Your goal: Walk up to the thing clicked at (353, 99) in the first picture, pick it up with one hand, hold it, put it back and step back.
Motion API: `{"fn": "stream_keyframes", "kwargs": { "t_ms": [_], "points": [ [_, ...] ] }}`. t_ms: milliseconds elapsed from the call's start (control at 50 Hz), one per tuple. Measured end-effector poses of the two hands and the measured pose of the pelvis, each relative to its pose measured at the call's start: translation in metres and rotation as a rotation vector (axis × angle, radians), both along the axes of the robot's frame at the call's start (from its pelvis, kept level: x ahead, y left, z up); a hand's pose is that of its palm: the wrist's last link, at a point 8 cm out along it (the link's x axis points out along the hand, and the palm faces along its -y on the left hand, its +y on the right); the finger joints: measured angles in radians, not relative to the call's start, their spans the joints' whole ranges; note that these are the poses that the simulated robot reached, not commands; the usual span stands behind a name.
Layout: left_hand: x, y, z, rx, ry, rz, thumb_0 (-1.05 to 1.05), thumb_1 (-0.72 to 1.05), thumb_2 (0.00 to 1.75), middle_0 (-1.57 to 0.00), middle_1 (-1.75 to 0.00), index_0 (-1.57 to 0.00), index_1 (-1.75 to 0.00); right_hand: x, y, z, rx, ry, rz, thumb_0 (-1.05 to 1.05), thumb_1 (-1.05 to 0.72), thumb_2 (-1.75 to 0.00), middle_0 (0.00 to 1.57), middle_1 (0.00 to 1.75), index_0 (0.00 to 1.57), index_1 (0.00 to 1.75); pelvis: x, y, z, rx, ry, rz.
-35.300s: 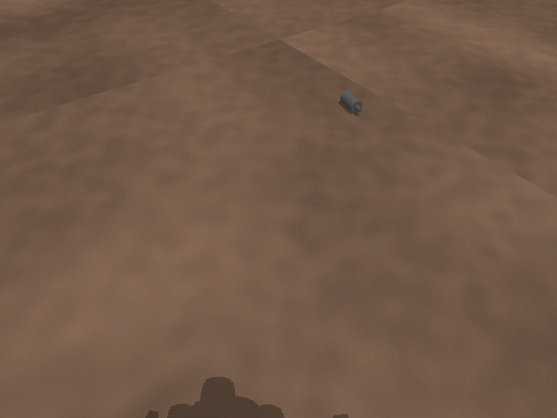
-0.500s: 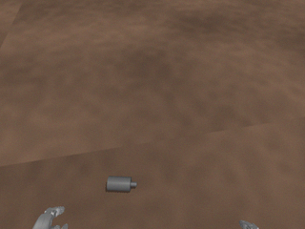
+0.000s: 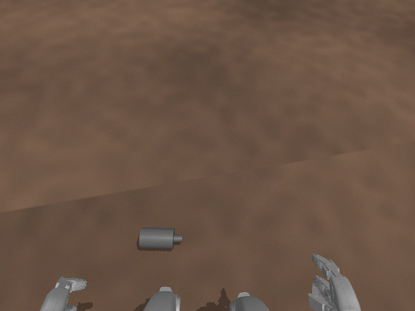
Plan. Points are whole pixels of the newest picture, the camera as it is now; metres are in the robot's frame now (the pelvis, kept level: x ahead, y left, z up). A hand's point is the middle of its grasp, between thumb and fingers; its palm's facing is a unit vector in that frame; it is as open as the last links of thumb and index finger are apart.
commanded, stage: rise first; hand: left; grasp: from above
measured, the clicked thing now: (161, 238) +0.43 +0.17 -0.66
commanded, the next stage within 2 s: none
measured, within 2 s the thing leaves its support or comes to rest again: neither
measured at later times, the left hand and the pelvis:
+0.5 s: hand out of the picture +0.13 +0.25 -0.19, palm faces -0.24 -0.82 -0.51, open 14.3 cm; pelvis -0.01 +0.00 -0.06, yaw +0 degrees
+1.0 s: hand (119, 270) +0.26 +0.26 -0.38, palm faces -0.46 -0.35 -0.81, open 14.0 cm; pelvis -0.08 -0.01 -0.24, yaw -3 degrees
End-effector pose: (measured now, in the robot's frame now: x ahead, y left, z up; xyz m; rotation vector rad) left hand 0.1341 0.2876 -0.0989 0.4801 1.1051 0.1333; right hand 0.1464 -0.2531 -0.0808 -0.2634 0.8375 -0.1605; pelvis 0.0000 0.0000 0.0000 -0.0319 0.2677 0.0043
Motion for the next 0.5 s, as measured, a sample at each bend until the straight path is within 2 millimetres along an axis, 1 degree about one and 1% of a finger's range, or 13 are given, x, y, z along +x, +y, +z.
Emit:
{"fn": "stream_keyframes", "kwargs": {
  "t_ms": [100,200,320,440,500],
  "points": [
    [0.001,-0.001,-0.008,0.019,0.002,-0.027,0.0,-0.51,0.97,-0.08,-1.05,-0.08,-1.05,0.013,0.007,-0.007,0.0,-0.039,0.021,0.01,-0.9,-0.9,0.2,0.3,0.2,0.3,0.002,0.002,-0.012,-0.008,0.035,0.0],
    [0.001,-0.002,-0.015,0.034,-0.004,-0.051,-0.01,-0.52,0.96,-0.08,-1.05,-0.09,-1.04,0.02,0.013,-0.016,0.007,-0.061,0.037,0.01,-0.91,-0.9,0.2,0.3,0.2,0.3,0.001,0.002,-0.023,-0.013,0.062,0.002],
    [-0.001,-0.003,-0.024,0.053,-0.002,-0.077,-0.01,-0.53,0.95,-0.08,-1.05,-0.09,-1.04,0.021,0.016,-0.029,0.017,-0.068,0.047,0.01,-0.92,-0.91,0.2,0.3,0.21,0.3,-0.002,0.002,-0.036,-0.018,0.09,0.002],
    [-0.006,-0.003,-0.034,0.072,-0.008,-0.099,-0.01,-0.55,0.96,-0.09,-1.04,-0.09,-1.03,0.017,0.016,-0.044,0.017,-0.062,0.05,0.01,-0.93,-0.91,0.2,0.3,0.21,0.3,-0.007,0.002,-0.049,-0.022,0.113,0.002],
    [-0.006,-0.002,-0.043,0.09,-0.008,-0.131,-0.01,-0.56,0.97,-0.09,-1.03,-0.09,-1.03,0.015,0.014,-0.051,0.012,-0.063,0.056,0.01,-0.93,-0.91,0.2,0.3,0.21,0.3,-0.01,0.002,-0.057,-0.024,0.125,0.004]
  ]
}}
